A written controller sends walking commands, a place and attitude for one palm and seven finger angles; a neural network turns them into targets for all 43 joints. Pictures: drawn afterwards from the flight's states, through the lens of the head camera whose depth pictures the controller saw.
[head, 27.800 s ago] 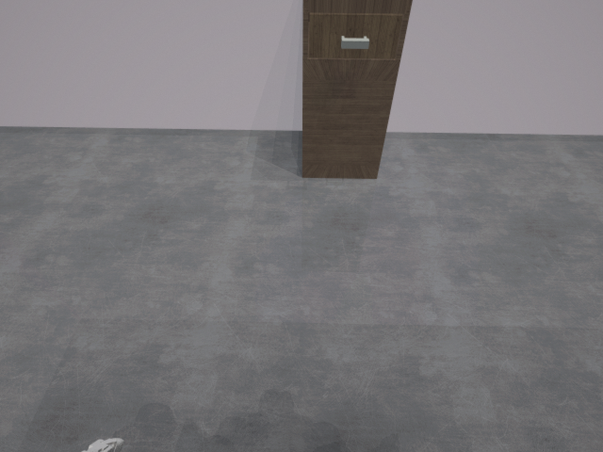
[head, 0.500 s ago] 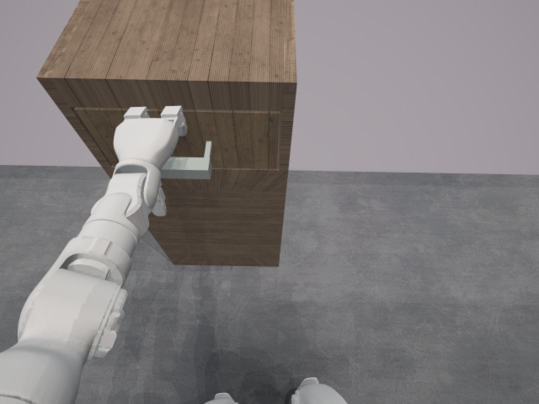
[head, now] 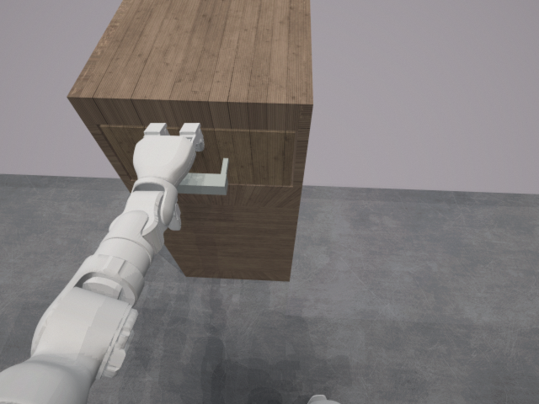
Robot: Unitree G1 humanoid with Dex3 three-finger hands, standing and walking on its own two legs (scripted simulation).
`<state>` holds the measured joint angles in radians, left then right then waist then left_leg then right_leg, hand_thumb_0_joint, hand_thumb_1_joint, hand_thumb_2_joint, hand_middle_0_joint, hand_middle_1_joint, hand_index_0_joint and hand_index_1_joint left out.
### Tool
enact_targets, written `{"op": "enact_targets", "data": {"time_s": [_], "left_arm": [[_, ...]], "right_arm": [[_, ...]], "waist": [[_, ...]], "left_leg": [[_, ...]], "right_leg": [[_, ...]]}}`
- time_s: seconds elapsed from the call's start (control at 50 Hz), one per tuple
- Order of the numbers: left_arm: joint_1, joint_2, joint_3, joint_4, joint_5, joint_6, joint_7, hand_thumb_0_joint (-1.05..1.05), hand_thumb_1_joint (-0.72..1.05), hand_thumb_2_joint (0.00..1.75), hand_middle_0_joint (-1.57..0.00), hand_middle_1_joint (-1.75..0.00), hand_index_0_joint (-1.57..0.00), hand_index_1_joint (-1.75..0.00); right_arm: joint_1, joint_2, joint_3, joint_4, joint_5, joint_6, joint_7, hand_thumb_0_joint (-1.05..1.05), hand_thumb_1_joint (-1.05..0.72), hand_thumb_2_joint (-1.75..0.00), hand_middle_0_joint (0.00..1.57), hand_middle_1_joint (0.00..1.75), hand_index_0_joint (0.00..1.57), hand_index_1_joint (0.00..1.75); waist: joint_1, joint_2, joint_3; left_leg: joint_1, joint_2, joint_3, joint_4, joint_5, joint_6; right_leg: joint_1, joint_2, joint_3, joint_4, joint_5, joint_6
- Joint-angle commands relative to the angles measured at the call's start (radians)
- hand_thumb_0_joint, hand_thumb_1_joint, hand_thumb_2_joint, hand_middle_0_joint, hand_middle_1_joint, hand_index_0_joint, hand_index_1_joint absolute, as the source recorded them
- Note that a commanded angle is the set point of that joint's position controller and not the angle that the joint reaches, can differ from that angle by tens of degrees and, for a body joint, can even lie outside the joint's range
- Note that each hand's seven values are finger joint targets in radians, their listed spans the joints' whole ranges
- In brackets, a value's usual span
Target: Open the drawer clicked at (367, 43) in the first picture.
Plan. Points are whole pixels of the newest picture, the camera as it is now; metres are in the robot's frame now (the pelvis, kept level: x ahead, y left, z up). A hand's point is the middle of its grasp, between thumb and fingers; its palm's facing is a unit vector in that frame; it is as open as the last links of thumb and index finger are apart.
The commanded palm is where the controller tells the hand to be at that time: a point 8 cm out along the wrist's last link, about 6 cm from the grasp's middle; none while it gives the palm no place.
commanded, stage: re-aim the fingers above the handle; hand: left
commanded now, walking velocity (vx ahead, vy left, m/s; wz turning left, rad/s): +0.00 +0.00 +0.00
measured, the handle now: (201, 173) +0.52 +0.12 -0.03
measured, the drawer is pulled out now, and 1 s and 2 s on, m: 0.00 0.00 0.00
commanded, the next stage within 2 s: lower the fingers behind the handle in 1.86 s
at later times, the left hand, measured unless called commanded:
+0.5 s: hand (176, 180) +0.46 +0.15 +0.02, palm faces -0.05 +0.00 -1.00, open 13.9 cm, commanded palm +0.45 +0.15 +0.08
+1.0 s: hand (193, 178) +0.47 +0.12 +0.02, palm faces -0.06 -0.03 -1.00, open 13.8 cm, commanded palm +0.45 +0.14 +0.08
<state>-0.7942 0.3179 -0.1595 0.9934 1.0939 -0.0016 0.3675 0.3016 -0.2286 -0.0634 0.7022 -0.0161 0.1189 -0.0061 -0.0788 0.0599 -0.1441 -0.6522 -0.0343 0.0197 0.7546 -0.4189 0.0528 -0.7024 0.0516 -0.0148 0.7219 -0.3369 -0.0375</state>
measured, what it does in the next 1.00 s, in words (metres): stands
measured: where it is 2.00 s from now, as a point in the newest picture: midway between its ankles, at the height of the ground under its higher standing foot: outside the picture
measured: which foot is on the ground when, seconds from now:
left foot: down 0.00-1.00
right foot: down 0.00-1.00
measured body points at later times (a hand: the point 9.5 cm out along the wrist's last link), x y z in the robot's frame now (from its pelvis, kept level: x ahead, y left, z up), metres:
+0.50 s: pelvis -0.02 -0.01 +0.00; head +0.07 -0.02 +0.44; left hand +0.46 +0.15 +0.08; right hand +0.00 -0.28 -0.13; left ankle -0.04 +0.08 -0.71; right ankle -0.01 -0.10 -0.71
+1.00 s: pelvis -0.01 -0.01 +0.00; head +0.08 -0.03 +0.44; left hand +0.47 +0.12 +0.07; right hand +0.00 -0.28 -0.14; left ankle -0.04 +0.08 -0.71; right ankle -0.01 -0.10 -0.71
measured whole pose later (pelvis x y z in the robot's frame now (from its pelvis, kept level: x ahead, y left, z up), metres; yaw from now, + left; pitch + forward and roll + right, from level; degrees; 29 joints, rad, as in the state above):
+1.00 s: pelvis -0.01 -0.01 +0.00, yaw -1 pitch +19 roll +0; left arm -0.85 0.33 -0.13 1.08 1.09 0.00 0.35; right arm 0.35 -0.24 -0.05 0.71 -0.01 0.07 -0.03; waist -0.12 0.05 -0.14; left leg -0.68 -0.02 0.03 0.75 -0.39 0.04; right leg -0.74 0.07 0.00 0.72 -0.31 -0.05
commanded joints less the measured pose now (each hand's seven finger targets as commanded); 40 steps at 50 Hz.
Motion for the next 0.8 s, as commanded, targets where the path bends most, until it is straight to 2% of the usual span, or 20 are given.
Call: {"op": "enact_targets", "data": {"time_s": [0.0,0.04,0.12,0.16,0.18,0.24,0.26,0.34,0.4,0.42,0.46,0.48,0.52,0.56,0.6,0.62,0.64,0.68,0.72,0.78], "left_arm": [[-0.486,0.164,0.050,-0.176,-0.006,0.020,0.043,0.00,-0.50,0.30,-0.30,-1.20,-0.30,-1.20],[-0.488,0.133,0.027,-0.179,-0.014,0.021,0.034,0.00,-0.50,0.30,-0.30,-1.20,-0.30,-1.20],[-0.472,0.207,0.081,-0.166,-0.013,0.012,0.026,0.00,-0.50,0.30,-0.30,-1.20,-0.30,-1.20],[-0.461,0.190,0.069,-0.168,-0.007,0.006,0.030,0.00,-0.50,0.30,-0.30,-1.20,-0.30,-1.20],[-0.451,0.228,0.104,-0.165,-0.007,0.002,0.033,0.00,-0.50,0.30,-0.30,-1.20,-0.30,-1.20],[-0.428,0.242,0.106,-0.122,-0.001,0.013,0.046,0.00,-0.50,0.30,-0.30,-1.20,-0.30,-1.20],[-0.447,0.229,0.089,-0.123,0.001,0.017,0.048,0.00,-0.50,0.30,-0.30,-1.20,-0.30,-1.20],[-0.492,0.259,0.090,-0.109,-0.002,0.021,0.044,0.00,-0.50,0.30,-0.30,-1.20,-0.30,-1.20],[-0.543,0.186,0.029,-0.128,-0.011,0.000,0.027,0.00,-0.50,0.30,-0.30,-1.20,-0.30,-1.20],[-0.552,0.207,0.050,-0.125,-0.009,-0.007,0.026,0.00,-0.50,0.30,-0.30,-1.20,-0.30,-1.20],[-0.561,0.182,0.033,-0.132,-0.017,-0.019,0.024,0.00,-0.50,0.30,-0.30,-1.20,-0.30,-1.20],[-0.586,0.186,0.036,-0.125,-0.017,-0.023,0.023,0.00,-0.50,0.30,-0.30,-1.20,-0.30,-1.20],[-0.576,0.235,0.074,-0.101,-0.006,-0.022,0.036,0.00,-0.50,0.30,-0.30,-1.20,-0.30,-1.20],[-0.572,0.218,0.062,-0.078,0.006,-0.009,0.051,0.00,-0.50,0.30,-0.30,-1.20,-0.30,-1.20],[-0.571,0.235,0.081,-0.055,0.010,0.009,0.065,0.00,-0.50,0.30,-0.30,-1.20,-0.30,-1.20],[-0.565,0.257,0.100,-0.055,0.006,0.020,0.069,0.00,-0.50,0.30,-0.30,-1.20,-0.30,-1.20],[-0.551,0.279,0.113,-0.029,0.011,0.036,0.070,0.00,-0.50,0.30,-0.30,-1.20,-0.30,-1.20],[-0.570,0.269,0.105,-0.041,0.006,0.049,0.063,0.00,-0.50,0.30,-0.30,-1.20,-0.30,-1.20],[-0.533,0.309,0.128,-0.022,0.004,0.062,0.048,0.00,-0.50,0.30,-0.30,-1.20,-0.30,-1.20],[-0.522,0.275,0.104,-0.044,-0.006,0.056,0.028,0.00,-0.50,0.30,-0.30,-1.20,-0.30,-1.20]], "right_arm": [[0.121,-0.150,-0.051,-0.056,-0.005,-0.008,-0.009,0.00,-0.90,-0.90,0.20,0.30,0.20,0.30],[0.120,-0.148,-0.051,-0.060,-0.004,-0.009,-0.009,0.00,-0.90,-0.90,0.20,0.30,0.20,0.30],[0.118,-0.154,-0.047,-0.060,-0.003,-0.008,-0.018,0.00,-0.90,-0.90,0.20,0.30,0.20,0.30],[0.113,-0.148,-0.045,-0.067,-0.003,-0.014,-0.018,0.00,-0.90,-0.90,0.20,0.30,0.20,0.30],[0.109,-0.151,-0.045,-0.068,-0.004,-0.014,-0.020,0.00,-0.90,-0.90,0.20,0.30,0.20,0.30],[0.104,-0.153,-0.039,-0.070,0.001,-0.019,-0.024,0.00,-0.90,-0.90,0.20,0.30,0.20,0.30],[0.103,-0.154,-0.039,-0.069,0.003,-0.023,-0.025,0.00,-0.90,-0.90,0.20,0.30,0.20,0.30],[0.104,-0.159,-0.037,-0.066,0.009,-0.036,-0.034,0.00,-0.90,-0.90,0.20,0.30,0.20,0.30],[0.122,-0.154,-0.044,-0.059,0.010,-0.052,-0.035,0.00,-0.90,-0.90,0.20,0.30,0.20,0.30],[0.130,-0.157,-0.046,-0.049,0.010,-0.056,-0.036,0.00,-0.90,-0.90,0.20,0.30,0.20,0.30],[0.134,-0.155,-0.047,-0.048,0.006,-0.064,-0.033,0.00,-0.90,-0.90,0.20,0.30,0.20,0.30],[0.138,-0.157,-0.047,-0.045,0.005,-0.066,-0.032,0.00,-0.90,-0.90,0.20,0.30,0.20,0.30],[0.145,-0.160,-0.045,-0.040,0.003,-0.068,-0.034,0.00,-0.90,-0.90,0.20,0.30,0.20,0.30],[0.146,-0.157,-0.042,-0.040,0.002,-0.069,-0.030,0.00,-0.90,-0.90,0.20,0.30,0.20,0.30],[0.153,-0.160,-0.041,-0.042,-0.001,-0.068,-0.027,0.00,-0.90,-0.90,0.20,0.30,0.20,0.30],[0.148,-0.163,-0.040,-0.046,-0.002,-0.067,-0.025,0.00,-0.90,-0.90,0.20,0.30,0.20,0.30],[0.148,-0.164,-0.036,-0.048,0.000,-0.063,-0.027,0.00,-0.90,-0.90,0.20,0.30,0.20,0.30],[0.146,-0.164,-0.036,-0.055,-0.001,-0.062,-0.028,0.00,-0.90,-0.90,0.20,0.30,0.20,0.30],[0.148,-0.168,-0.032,-0.060,0.003,-0.056,-0.032,0.00,-0.90,-0.90,0.20,0.30,0.20,0.30],[0.146,-0.165,-0.035,-0.067,0.007,-0.054,-0.035,0.00,-0.90,-0.90,0.20,0.30,0.20,0.30]], "waist": [[-0.041,-0.016,-0.438],[-0.047,-0.032,-0.441],[-0.037,-0.053,-0.429],[-0.030,-0.035,-0.417],[-0.020,-0.040,-0.427],[-0.020,-0.074,-0.380],[-0.031,-0.077,-0.371],[-0.044,-0.060,-0.366],[-0.069,-0.032,-0.388],[-0.071,-0.042,-0.382],[-0.071,-0.011,-0.397],[-0.080,-0.030,-0.398],[-0.071,-0.037,-0.410],[-0.067,-0.011,-0.405],[-0.065,-0.026,-0.415],[-0.058,-0.016,-0.428],[-0.055,-0.050,-0.419],[-0.057,-0.046,-0.453],[-0.051,-0.067,-0.440],[-0.054,-0.070,-0.444]], "left_leg": [[0.264,0.020,-0.033,-0.029,0.606,-0.026],[0.263,0.020,-0.031,-0.032,0.595,-0.023],[0.219,0.014,-0.023,-0.044,0.539,-0.018],[0.201,0.010,-0.016,-0.053,0.512,-0.018],[0.191,0.008,-0.013,-0.052,0.504,-0.017],[0.135,0.004,-0.003,-0.070,0.419,-0.014],[0.131,0.004,-0.003,-0.075,0.394,-0.013],[0.118,-0.001,0.004,-0.081,0.334,-0.009],[0.161,0.001,-0.004,-0.071,0.340,-0.009],[0.165,0.005,-0.011,-0.068,0.346,-0.008],[0.178,0.003,-0.010,-0.060,0.353,-0.009],[0.169,0.002,-0.013,-0.054,0.351,-0.008],[0.139,-0.001,-0.015,-0.046,0.347,-0.008],[0.125,-0.001,-0.012,-0.042,0.348,-0.012],[0.118,0.000,-0.013,-0.035,0.367,-0.011],[0.108,-0.001,-0.005,-0.035,0.357,-0.011],[0.087,-0.002,-0.004,-0.037,0.352,-0.010],[0.085,-0.004,0.001,-0.035,0.368,-0.009],[0.070,-0.003,0.005,-0.040,0.358,-0.007],[0.087,-0.002,0.009,-0.051,0.366,-0.006]], "right_leg": [[0.214,0.008,0.013,-0.040,0.416,-0.006],[0.225,0.007,0.013,-0.046,0.422,-0.004],[0.263,0.004,0.023,-0.051,0.429,-0.004],[0.274,0.002,0.024,-0.053,0.423,-0.007],[0.292,0.002,0.028,-0.053,0.425,-0.009],[0.302,-0.001,0.033,-0.065,0.392,-0.005],[0.293,-0.001,0.034,-0.071,0.372,-0.003],[0.293,-0.006,0.047,-0.086,0.334,0.001],[0.253,-0.004,0.042,-0.086,0.315,-0.001],[0.236,-0.003,0.039,-0.081,0.311,-0.002],[0.222,-0.002,0.041,-0.079,0.308,-0.003],[0.220,-0.001,0.039,-0.076,0.308,-0.002],[0.222,-0.002,0.042,-0.061,0.312,-0.001],[0.203,0.000,0.035,-0.051,0.305,-0.005],[0.206,0.002,0.033,-0.042,0.320,-0.004],[0.220,0.001,0.036,-0.042,0.322,-0.002],[0.238,0.001,0.037,-0.041,0.331,0.000],[0.272,-0.001,0.043,-0.041,0.366,0.002],[0.294,-0.002,0.047,-0.045,0.377,0.007],[0.315,-0.004,0.051,-0.058,0.395,0.008]]}}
